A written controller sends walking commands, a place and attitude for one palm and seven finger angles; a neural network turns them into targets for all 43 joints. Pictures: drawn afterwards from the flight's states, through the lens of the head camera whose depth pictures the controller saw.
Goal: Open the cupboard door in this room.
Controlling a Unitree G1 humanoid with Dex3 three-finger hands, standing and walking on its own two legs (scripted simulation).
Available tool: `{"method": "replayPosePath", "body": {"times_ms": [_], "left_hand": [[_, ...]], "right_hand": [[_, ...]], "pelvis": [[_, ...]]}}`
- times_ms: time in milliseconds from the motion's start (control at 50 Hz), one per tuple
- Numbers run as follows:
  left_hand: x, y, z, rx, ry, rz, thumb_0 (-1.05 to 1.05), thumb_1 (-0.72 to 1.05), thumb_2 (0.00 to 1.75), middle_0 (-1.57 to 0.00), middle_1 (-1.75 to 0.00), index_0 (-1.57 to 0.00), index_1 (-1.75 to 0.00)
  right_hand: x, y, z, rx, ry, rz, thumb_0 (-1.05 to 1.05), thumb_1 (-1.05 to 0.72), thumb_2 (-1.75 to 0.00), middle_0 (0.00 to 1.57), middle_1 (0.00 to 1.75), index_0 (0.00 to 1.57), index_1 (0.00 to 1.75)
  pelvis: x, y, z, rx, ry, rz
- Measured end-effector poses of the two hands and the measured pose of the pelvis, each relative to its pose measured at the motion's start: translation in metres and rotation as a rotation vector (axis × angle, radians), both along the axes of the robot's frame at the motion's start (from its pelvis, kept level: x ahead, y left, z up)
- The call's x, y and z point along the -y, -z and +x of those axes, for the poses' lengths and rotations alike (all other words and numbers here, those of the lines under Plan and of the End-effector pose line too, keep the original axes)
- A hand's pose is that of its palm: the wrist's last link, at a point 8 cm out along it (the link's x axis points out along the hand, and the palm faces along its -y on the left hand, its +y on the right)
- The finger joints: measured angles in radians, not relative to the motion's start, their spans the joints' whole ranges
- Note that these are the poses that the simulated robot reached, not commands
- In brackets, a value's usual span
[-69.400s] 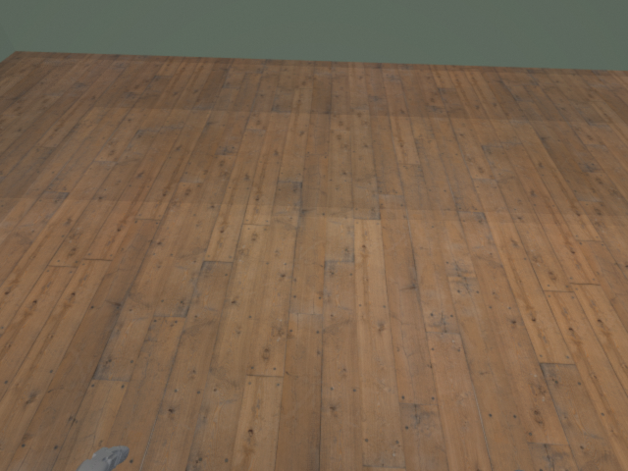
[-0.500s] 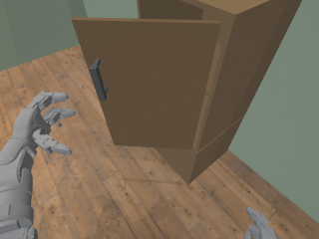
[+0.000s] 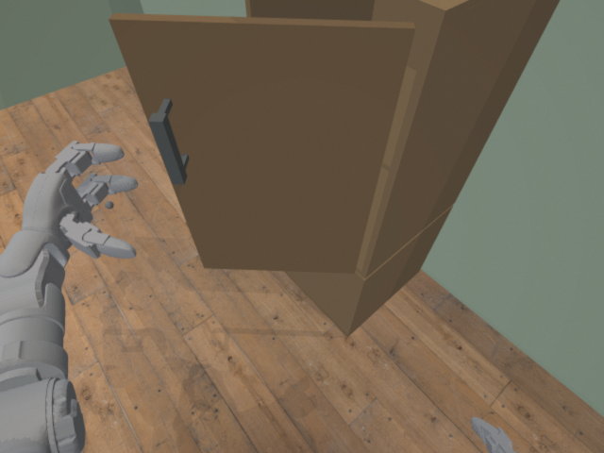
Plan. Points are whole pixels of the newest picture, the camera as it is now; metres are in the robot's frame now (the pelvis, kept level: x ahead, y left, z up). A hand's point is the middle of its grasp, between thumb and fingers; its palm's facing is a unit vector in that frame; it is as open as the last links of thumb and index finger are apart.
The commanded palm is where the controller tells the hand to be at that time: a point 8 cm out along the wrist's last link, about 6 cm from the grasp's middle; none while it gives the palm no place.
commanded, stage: move the hooked fingers beside the handle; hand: left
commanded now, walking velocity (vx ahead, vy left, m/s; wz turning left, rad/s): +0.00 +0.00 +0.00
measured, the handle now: (172, 142) +0.54 +0.21 +0.10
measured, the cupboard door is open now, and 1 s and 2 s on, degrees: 47 47 47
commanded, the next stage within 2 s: slide the fingers in behind the handle in 1.88 s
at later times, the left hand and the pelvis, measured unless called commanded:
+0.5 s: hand (116, 173) +0.46 +0.27 +0.11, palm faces -0.02 -1.00 +0.00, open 14.0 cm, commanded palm +0.44 +0.32 +0.11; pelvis +0.01 +0.01 -0.01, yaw -1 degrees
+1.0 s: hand (121, 164) +0.49 +0.28 +0.10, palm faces -0.04 -1.00 +0.01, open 14.0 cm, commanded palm +0.46 +0.33 +0.10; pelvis +0.02 +0.02 -0.01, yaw -2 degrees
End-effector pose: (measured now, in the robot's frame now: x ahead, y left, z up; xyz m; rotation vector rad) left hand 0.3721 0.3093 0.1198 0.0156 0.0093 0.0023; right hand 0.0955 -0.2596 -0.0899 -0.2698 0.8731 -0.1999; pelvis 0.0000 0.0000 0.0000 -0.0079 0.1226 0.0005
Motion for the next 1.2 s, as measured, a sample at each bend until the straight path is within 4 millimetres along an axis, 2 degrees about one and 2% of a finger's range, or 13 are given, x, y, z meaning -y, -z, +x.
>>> {"method": "replayPosePath", "body": {"times_ms": [120,420,600,740,860,960,1080,1200], "left_hand": [[-0.002,0.004,0.017,-0.031,0.004,0.001,-0.01,-0.50,0.30,-0.30,-1.20,-0.30,-1.20],[-0.010,0.006,0.057,-0.025,0.017,-0.010,-0.01,-0.50,0.30,-0.30,-1.20,-0.30,-1.20],[-0.020,0.009,0.075,-0.035,0.024,-0.007,-0.01,-0.50,0.30,-0.30,-1.20,-0.30,-1.20],[-0.020,0.008,0.091,-0.019,0.043,-0.012,-0.01,-0.50,0.30,-0.29,-1.20,-0.30,-1.20],[-0.019,0.010,0.101,-0.028,0.052,-0.023,-0.01,-0.50,0.30,-0.29,-1.20,-0.30,-1.20],[-0.019,0.017,0.099,-0.028,0.047,-0.021,-0.01,-0.50,0.30,-0.30,-1.20,-0.30,-1.20],[-0.025,0.019,0.092,-0.019,0.027,-0.025,-0.01,-0.50,0.30,-0.30,-1.20,-0.30,-1.20],[-0.026,0.012,0.084,0.001,0.033,-0.005,-0.01,-0.50,0.30,-0.29,-1.20,-0.30,-1.20]], "right_hand": [[0.003,0.004,-0.011,-0.056,0.015,-0.001,0.01,-0.91,-0.90,0.20,0.30,0.20,0.30],[0.010,0.011,-0.054,-0.238,0.089,-0.031,0.01,-0.91,-0.90,0.20,0.30,0.20,0.30],[0.007,0.012,-0.074,-0.323,0.118,-0.045,0.01,-0.91,-0.90,0.20,0.30,0.20,0.30],[0.001,0.012,-0.084,-0.375,0.135,-0.049,0.01,-0.91,-0.90,0.20,0.30,0.20,0.30],[-0.006,0.012,-0.088,-0.398,0.152,-0.037,0.01,-0.91,-0.90,0.20,0.30,0.20,0.30],[-0.013,0.013,-0.087,-0.403,0.158,-0.014,0.01,-0.91,-0.90,0.20,0.30,0.20,0.30],[-0.016,0.014,-0.078,-0.392,0.147,-0.004,0.01,-0.91,-0.90,0.20,0.30,0.21,0.30],[-0.015,0.015,-0.064,-0.360,0.123,-0.003,0.01,-0.91,-0.90,0.20,0.30,0.21,0.30]], "pelvis": [[0.000,0.002,0.001,-0.023,0.004,-0.002],[-0.003,0.006,0.005,-0.084,0.013,-0.010],[-0.009,0.009,0.005,-0.119,0.014,-0.018],[-0.014,0.011,0.007,-0.143,0.014,-0.025],[-0.018,0.012,0.011,-0.157,0.022,-0.028],[-0.021,0.012,0.015,-0.159,0.032,-0.028],[-0.021,0.012,0.017,-0.151,0.028,-0.032],[-0.021,0.011,0.017,-0.141,0.019,-0.035]]}}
